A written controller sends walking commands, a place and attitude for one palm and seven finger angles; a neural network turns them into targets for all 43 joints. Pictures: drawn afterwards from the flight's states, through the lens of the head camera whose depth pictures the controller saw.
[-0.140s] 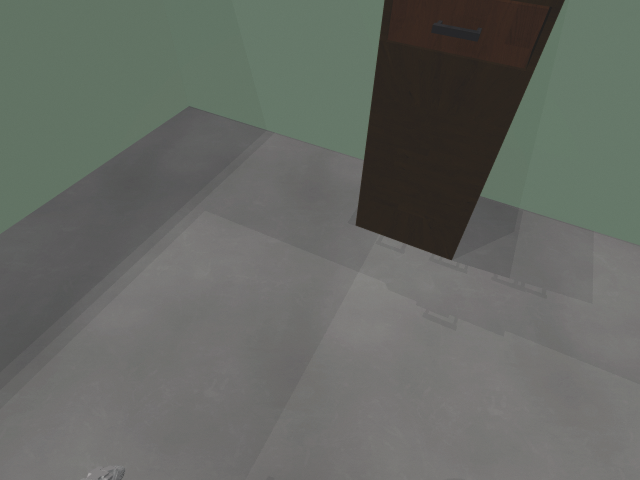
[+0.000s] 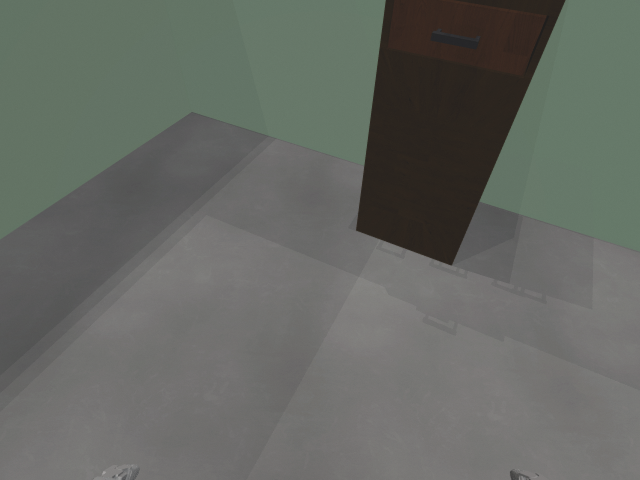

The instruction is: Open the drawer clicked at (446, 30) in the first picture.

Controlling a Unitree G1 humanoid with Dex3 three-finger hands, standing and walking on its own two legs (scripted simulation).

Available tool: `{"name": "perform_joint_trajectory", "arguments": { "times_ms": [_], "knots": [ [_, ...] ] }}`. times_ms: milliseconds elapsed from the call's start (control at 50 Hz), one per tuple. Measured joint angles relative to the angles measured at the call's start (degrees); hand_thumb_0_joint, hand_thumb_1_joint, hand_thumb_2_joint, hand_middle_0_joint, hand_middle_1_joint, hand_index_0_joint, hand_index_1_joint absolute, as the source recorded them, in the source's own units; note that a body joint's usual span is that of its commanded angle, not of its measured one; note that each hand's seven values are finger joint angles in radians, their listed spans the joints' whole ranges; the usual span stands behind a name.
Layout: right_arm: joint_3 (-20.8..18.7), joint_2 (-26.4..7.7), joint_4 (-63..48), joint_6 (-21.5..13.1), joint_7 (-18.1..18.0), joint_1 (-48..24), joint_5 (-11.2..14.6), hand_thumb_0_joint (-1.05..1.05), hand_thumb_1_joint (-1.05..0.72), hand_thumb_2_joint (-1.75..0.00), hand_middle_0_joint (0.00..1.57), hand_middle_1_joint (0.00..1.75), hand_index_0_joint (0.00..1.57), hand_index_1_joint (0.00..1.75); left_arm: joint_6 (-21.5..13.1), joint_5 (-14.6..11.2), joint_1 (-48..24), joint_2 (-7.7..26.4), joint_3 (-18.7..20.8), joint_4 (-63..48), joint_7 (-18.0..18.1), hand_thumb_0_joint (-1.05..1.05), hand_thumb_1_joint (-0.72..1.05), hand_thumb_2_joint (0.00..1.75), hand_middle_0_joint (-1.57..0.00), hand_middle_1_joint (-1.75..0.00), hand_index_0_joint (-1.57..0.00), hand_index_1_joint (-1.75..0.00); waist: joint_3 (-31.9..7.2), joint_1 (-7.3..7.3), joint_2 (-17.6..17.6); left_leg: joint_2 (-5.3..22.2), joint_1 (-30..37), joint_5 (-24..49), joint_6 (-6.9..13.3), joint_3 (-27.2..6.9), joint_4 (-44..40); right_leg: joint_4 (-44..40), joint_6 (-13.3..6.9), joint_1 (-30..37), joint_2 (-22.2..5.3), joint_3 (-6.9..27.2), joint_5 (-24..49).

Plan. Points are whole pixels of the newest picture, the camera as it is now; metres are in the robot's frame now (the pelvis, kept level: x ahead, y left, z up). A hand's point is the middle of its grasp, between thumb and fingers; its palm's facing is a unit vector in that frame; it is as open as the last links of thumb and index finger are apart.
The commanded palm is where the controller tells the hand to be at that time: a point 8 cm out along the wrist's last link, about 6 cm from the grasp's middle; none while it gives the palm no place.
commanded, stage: stand and wait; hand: left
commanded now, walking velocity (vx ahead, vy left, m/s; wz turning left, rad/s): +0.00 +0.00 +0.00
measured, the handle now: (456, 37) +1.17 -0.29 +0.10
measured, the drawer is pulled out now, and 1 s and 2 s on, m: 0.00 0.00 0.00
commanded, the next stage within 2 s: look at it before walking up in 0.68 s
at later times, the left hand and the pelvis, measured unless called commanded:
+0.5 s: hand out of the picture +0.05 +0.24 -0.15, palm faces -0.02 -0.94 -0.34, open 7.4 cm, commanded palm none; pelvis -0.01 -0.01 +0.00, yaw +0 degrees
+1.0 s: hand out of the picture +0.06 +0.23 -0.15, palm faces -0.03 -0.94 -0.34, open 7.4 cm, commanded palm none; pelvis -0.02 -0.01 +0.01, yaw +0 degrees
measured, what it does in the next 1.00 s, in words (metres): stands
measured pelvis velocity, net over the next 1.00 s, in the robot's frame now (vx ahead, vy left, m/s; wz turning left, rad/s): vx -0.02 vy -0.01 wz -0.01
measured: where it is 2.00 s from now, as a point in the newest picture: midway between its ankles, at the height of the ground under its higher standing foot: outside the picture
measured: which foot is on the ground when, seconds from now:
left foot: down 0.00-1.00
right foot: down 0.00-1.00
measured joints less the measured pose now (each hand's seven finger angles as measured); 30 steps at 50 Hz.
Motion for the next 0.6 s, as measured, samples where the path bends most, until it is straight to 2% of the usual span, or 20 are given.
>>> {"name": "perform_joint_trajectory", "arguments": {
  "times_ms": [180, 600],
  "knots": [
    [-0.1, 0.6, 1.9, 0.0, 0.0, 0.0, 0.1, 0.00, -0.91, -0.89, 0.21, 0.30, 0.21, 0.30, -0.2, 0.1, 0.6, -1.0, 0.1, 1.2, -0.1, 0.01, 0.90, 0.89, -0.21, -0.30, -0.20, -0.30, 0.4, 0.11, -0.3, 0.5, 0.6, 1.2, -0.5, -0.2, -1.5, -1.5, -0.4, 0.6, 0.5, -0.2, 1.2],
    [-0.2, -0.7, 6.3, 0.2, -0.1, 2.9, 0.3, 0.00, -0.91, -0.89, 0.20, 0.30, 0.21, 0.30, -0.2, 0.0, 1.4, 0.2, 0.5, 4.5, -0.1, 0.01, 0.90, 0.89, -0.21, -0.30, -0.20, -0.30, 1.3, -0.39, 0.1, 1.2, 1.2, 3.5, -1.1, -0.3, -4.1, -4.1, -1.0, 1.1, 1.2, -0.3, 3.5]
  ]
}}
